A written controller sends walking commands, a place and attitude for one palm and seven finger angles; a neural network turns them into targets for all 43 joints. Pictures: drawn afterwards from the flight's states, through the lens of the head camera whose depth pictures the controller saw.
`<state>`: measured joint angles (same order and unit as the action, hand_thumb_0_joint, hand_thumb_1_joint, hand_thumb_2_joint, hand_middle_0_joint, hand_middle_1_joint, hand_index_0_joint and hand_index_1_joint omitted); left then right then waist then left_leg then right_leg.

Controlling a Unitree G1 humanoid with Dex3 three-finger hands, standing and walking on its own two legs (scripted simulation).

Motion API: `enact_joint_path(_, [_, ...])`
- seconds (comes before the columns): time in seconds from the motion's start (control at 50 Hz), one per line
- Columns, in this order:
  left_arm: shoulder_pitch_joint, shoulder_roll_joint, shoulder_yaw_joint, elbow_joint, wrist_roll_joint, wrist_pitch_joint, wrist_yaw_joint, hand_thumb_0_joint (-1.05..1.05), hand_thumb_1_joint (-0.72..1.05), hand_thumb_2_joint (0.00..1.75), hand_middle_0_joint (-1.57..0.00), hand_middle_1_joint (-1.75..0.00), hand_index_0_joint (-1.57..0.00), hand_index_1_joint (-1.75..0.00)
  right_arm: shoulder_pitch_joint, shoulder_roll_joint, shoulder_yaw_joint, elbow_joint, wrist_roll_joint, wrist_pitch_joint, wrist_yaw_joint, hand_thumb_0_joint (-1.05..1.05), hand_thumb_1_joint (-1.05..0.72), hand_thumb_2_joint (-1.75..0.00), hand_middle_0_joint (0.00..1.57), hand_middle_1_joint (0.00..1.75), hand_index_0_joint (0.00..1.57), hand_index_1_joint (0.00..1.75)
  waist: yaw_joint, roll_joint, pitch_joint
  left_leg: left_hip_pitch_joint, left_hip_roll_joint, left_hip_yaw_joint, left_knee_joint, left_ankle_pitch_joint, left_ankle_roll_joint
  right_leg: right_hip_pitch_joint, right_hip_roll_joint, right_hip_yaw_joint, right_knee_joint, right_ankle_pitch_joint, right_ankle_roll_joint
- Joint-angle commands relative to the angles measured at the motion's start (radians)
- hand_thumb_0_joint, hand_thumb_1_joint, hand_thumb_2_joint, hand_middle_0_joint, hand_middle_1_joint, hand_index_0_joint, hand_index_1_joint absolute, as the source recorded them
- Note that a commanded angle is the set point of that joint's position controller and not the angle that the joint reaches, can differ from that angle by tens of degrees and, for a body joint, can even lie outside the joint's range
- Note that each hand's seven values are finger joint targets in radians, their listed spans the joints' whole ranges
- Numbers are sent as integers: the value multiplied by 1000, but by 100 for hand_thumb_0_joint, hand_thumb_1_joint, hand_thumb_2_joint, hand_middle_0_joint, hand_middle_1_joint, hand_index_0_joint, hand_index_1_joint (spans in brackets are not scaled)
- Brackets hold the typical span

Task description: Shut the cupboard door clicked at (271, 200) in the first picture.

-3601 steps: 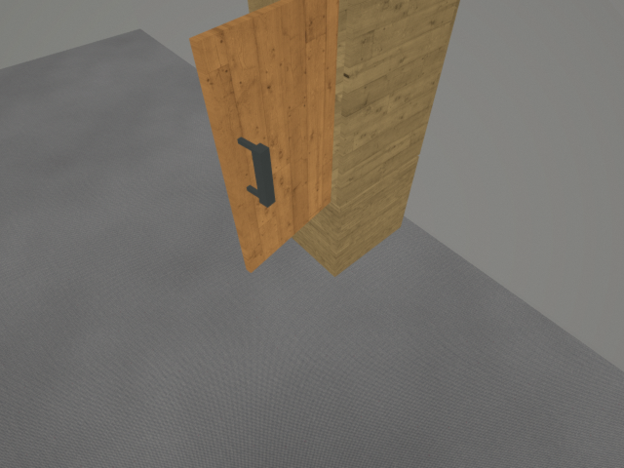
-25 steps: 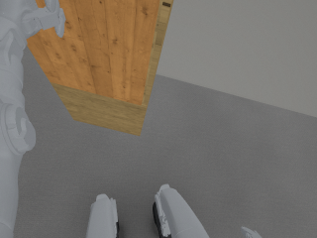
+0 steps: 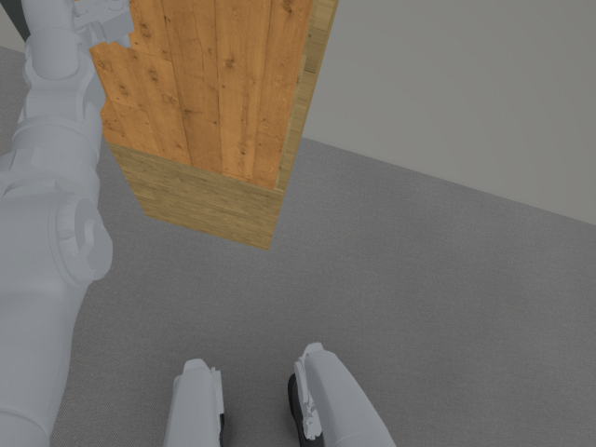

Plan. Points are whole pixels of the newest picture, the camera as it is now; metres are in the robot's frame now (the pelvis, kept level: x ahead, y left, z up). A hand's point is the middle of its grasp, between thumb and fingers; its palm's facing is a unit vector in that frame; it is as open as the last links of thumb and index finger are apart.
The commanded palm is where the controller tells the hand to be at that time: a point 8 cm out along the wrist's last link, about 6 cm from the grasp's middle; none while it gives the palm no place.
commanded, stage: pull the fist back off the door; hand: left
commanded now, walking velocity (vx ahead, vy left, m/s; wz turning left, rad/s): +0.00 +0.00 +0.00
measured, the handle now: out of the picture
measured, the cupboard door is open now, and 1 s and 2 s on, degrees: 0 0 0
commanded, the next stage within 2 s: draw the hand back to the body in 0.60 s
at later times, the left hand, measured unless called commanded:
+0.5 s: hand (132, 48) +0.56 +0.11 +0.12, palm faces +0.10 -0.99 -0.03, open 3.1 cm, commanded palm +0.51 +0.16 +0.12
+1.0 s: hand (84, 77) +0.48 +0.14 +0.16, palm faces +0.09 -1.00 -0.03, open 3.1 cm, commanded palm +0.44 +0.19 +0.17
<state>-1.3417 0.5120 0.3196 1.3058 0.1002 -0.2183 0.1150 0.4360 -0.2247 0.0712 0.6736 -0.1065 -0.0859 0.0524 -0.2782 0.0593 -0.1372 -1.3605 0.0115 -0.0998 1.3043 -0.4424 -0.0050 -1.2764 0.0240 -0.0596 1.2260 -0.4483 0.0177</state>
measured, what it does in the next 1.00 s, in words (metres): rises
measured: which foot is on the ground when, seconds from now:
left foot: down 0.00-1.00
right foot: down 0.00-1.00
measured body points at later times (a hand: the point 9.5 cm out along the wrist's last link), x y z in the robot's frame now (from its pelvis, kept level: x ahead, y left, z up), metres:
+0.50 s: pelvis +0.05 -0.01 +0.05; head +0.17 -0.01 +0.48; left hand +0.55 +0.17 +0.13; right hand +0.04 -0.26 -0.07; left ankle +0.07 +0.11 -0.61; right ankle +0.06 -0.14 -0.61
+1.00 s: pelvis +0.07 -0.01 +0.08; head +0.14 -0.03 +0.53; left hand +0.47 +0.20 +0.17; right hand +0.15 -0.26 -0.04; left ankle +0.07 +0.11 -0.61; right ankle +0.06 -0.14 -0.61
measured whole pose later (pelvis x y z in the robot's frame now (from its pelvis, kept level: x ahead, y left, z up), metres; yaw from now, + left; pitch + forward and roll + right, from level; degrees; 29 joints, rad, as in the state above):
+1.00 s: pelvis +0.07 -0.01 +0.08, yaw +0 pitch +14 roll -1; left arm -0.40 0.22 0.23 0.62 -0.15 -0.33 -0.05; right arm 0.35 -0.23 0.00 0.57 0.01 0.06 0.00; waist -0.07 0.05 -0.13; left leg -0.72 0.03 -0.01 0.92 -0.45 -0.01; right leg -0.70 0.03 0.02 0.91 -0.46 0.00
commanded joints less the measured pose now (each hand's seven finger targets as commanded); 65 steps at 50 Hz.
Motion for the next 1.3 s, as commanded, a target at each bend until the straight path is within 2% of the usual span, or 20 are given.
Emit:
enact_joint_path(0.0, [-609, 78, -75, -163, 17, -93, -10, 0, 90, 90, -130, -150, -130, -150, 204, -230, -88, -22, 12, 7, -5, 0, -90, -90, 20, 30, 20, 30, -90, 230, -431, 602, 17, -66, -258, -138, 19, 40, 18, -12, -218, -48, -49])
enact_joint_path(0.1, [-477, 86, -17, -166, -71, -127, -55, 0, 90, 90, -130, -150, -130, -150, 183, -223, -83, -49, 22, 9, -11, 0, -90, -90, 20, 30, 20, 30, -41, 163, -443, 567, 8, -21, -262, -71, 27, 161, 20, 0, -244, -20, -46])
enact_joint_path(0.26, [-208, 127, 65, -313, -82, -217, -43, 0, 90, 90, -130, -150, -130, -150, 163, -205, -104, -102, 39, 53, -4, 0, -90, -90, 20, 30, 20, 30, 55, 57, -521, 549, 2, 57, -264, 107, 37, 427, 25, 38, -272, 117, -36])
enact_joint_path(0.34, [-75, 78, 60, -435, -111, -252, -59, 0, 90, 90, -130, -150, -130, -150, 143, -190, -123, -116, 52, 74, -7, 0, -90, -90, 20, 30, 20, 30, 95, 40, -564, 618, -2, 82, -282, 225, 30, 536, 27, 41, -277, 271, -33])
enact_joint_path(0.44, [103, -25, 14, -522, -151, -266, -79, 0, 90, 90, -130, -150, -130, -150, 123, -177, -138, -114, 66, 90, -15, 0, -90, -90, 20, 30, 20, 30, 112, -22, -512, 656, -8, 100, -305, 307, 30, 612, 26, 42, -296, 405, -26])
enact_joint_path(0.5, [153, -102, -45, -544, -162, -269, -90, 0, 90, 90, -130, -150, -130, -150, 101, -167, -141, -111, 73, 94, -20, 0, -90, -90, 20, 30, 20, 30, 108, -8, -454, 694, -10, 102, -316, 326, 28, 591, 23, 38, -304, 428, -27])
enact_joint_path(0.6, [93, -128, -75, -543, -166, -296, -91, 0, 90, 90, -130, -150, -130, -150, 70, -160, -142, -87, 72, 97, -30, 0, -90, -90, 20, 30, 20, 30, 91, 9, -419, 742, -9, 93, -308, 349, 24, 544, 16, 39, -301, 437, -25])
enact_joint_path(0.68, [112, -126, -73, -524, -162, -309, -99, 0, 90, 90, -130, -150, -130, -150, 46, -156, -140, -93, 71, 102, -33, 0, -90, -90, 20, 30, 20, 30, 109, 40, -452, 766, -13, 91, -304, 394, 19, 549, 11, 40, -284, 465, -30])
enact_joint_path(0.7, [138, -114, -61, -502, -161, -307, -101, 0, 90, 90, -130, -150, -130, -150, 44, -157, -140, -93, 71, 105, -34, 0, -90, -90, 20, 30, 20, 30, 117, 27, -450, 767, -10, 87, -303, 404, 16, 550, 12, 37, -281, 466, -32])
enact_joint_path(0.76, [315, -87, -28, -644, -187, -292, -117, 0, 90, 90, -130, -150, -130, -150, 23, -160, -140, -157, 82, 114, -30, 0, -90, -90, 20, 30, 20, 30, 189, 43, -560, 846, -14, 95, -340, 499, 14, 670, 18, 38, -289, 541, -39])
enact_joint_path(0.82, [476, -97, -36, -774, -222, -237, -137, 0, 90, 90, -130, -150, -130, -150, -5, -148, -136, -200, 105, 122, -35, 0, -90, -90, 20, 30, 20, 30, 214, -24, -526, 832, -19, 118, -388, 498, 24, 797, 19, 44, -338, 627, -31])
enact_joint_path(0.86, [563, -84, -28, -838, -236, -202, -146, 0, 90, 90, -130, -150, -130, -150, -17, -148, -132, -221, 116, 123, -48, 0, -90, -90, 20, 30, 20, 30, 222, -81, -476, 816, -18, 122, -424, 467, 29, 848, 20, 46, -365, 635, -29])
enact_joint_path(0.94, [602, -113, -62, -962, -267, -169, -166, 0, 90, 90, -130, -150, -130, -150, -66, -140, -123, -224, 130, 108, -66, 0, -90, -90, 20, 30, 20, 30, 206, -93, -349, 830, -20, 128, -487, 350, 33, 853, 17, 44, -439, 544, -21])
enact_joint_path(1.04, [697, -127, -90, -1011, -296, -143, -217, 0, 90, 90, -130, -150, -130, -150, -124, -139, -111, -217, 141, 72, -86, 0, -90, -90, 20, 30, 20, 30, 212, -41, -239, 878, -20, 117, -548, 249, 31, 824, 15, 38, -503, 389, -27])
enact_joint_path(1.1, [755, -137, -110, -1105, -314, -121, -245, 0, 90, 90, -130, -150, -130, -150, -164, -135, -105, -232, 148, 48, -95, 0, -90, -90, 20, 30, 20, 30, 233, 18, -254, 940, -19, 108, -579, 265, 29, 846, 12, 29, -514, 372, -34])
enact_joint_path(1.16, [870, -115, -81, -1152, -339, -81, -256, 0, 90, 90, -122, -141, -122, -141, -196, -139, -100, -248, 153, 26, -102, 0, -90, -90, 20, 30, 20, 30, 254, -47, -225, 948, -18, 97, -608, 257, 31, 878, 13, 19, -536, 349, -34])
enact_joint_path(1.2, [896, -106, -68, -1176, -349, -50, -263, 0, 90, 90, -116, -135, -116, -135, -228, -136, -91, -254, 156, 14, -108, 0, -90, -90, 20, 30, 20, 30, 264, -44, -173, 942, -21, 100, -632, 224, 30, 882, 6, 22, -557, 318, -31])
enact_joint_path(1.22, [908, -22, -107, -1243, -221, -27, -181, 0, 90, 90, -113, -132, -113, -132, -263, -122, -99, -266, 155, 41, -124, 0, -90, -90, 20, 30, 20, 30, 273, -59, -172, 992, -32, 111, -678, 220, 34, 915, -17, 65, -618, 290, -35])
enact_joint_path(1.24, [953, -59, -110, -1277, -215, -1, -138, 0, 90, 90, -111, -129, -111, -129, -277, -112, -96, -278, 152, 49, -136, 0, -90, -90, 20, 30, 20, 30, 263, -69, -152, 1012, -28, 113, -696, 219, 38, 929, -21, 58, -641, 282, -31])
enact_joint_path(1.28, [1017, -52, -112, -1322, -195, 36, -92, 0, 90, 90, -105, -123, -105, -123, -304, -110, -85, -273, 154, 61, -152, 0, -90, -90, 20, 30, 20, 30, 272, -66, -110, 1043, -24, 115, -730, 227, 40, 957, -21, 55, -678, 276, -31])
